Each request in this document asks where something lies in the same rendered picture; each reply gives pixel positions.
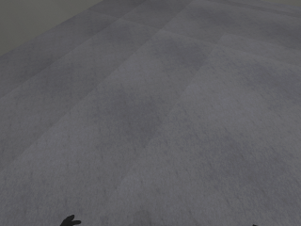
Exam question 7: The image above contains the robot left hand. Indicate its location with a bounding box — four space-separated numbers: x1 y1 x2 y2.
60 215 82 226

